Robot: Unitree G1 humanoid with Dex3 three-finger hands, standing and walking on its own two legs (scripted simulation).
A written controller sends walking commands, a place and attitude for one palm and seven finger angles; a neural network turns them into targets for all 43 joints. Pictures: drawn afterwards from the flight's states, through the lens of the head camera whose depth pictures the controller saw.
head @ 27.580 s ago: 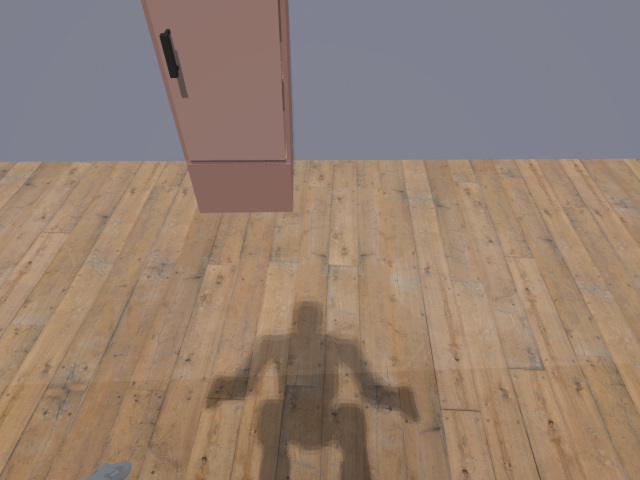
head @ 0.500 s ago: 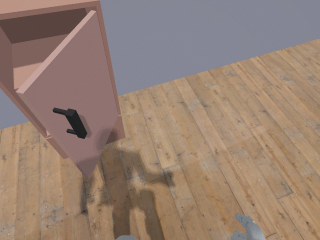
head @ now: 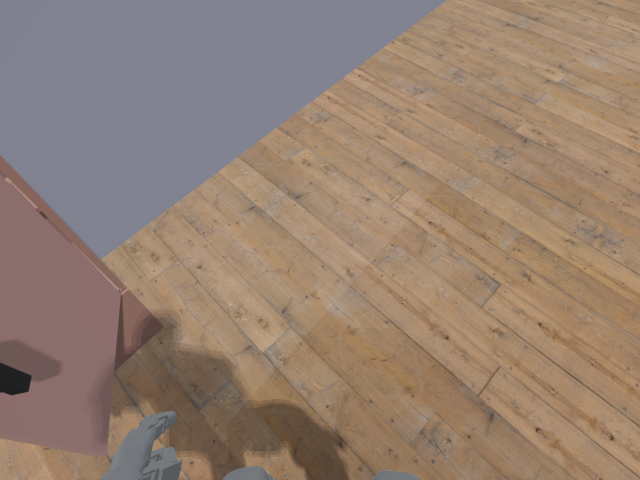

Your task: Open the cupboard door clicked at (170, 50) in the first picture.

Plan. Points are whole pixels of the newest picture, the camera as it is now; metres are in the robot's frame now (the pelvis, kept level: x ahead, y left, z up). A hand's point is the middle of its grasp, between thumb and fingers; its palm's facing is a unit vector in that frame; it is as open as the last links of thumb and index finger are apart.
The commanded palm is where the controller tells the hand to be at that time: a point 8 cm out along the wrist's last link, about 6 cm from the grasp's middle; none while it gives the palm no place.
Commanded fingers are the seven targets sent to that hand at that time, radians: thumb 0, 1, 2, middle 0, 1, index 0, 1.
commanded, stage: walk to a spot facing it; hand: left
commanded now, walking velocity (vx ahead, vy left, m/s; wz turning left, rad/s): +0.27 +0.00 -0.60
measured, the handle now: out of the picture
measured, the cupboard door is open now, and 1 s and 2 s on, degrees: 52 52 52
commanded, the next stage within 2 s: turn to face it in 1.58 s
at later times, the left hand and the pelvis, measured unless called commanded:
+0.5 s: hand (191, 425) +0.21 +0.20 -0.16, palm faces -0.24 -0.96 -0.17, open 7.4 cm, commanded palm none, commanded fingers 0.00 0.90 0.90 -0.20 -0.30 -0.20 -0.30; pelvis +0.12 +0.01 +0.02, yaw -17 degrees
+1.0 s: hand (342, 261) +0.48 -0.03 -0.15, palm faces -0.50 -0.84 -0.22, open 7.2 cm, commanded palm none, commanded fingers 0.00 0.90 0.90 -0.20 -0.30 -0.20 -0.30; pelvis +0.30 -0.14 +0.01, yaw -31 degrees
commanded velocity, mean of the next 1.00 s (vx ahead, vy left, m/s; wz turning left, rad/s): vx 0.33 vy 0.00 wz -0.48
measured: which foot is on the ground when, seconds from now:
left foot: up 0.00-0.32, down 0.34-0.80, up 0.82-1.00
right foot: down 0.00-0.34, up 0.36-0.78, down 0.80-1.00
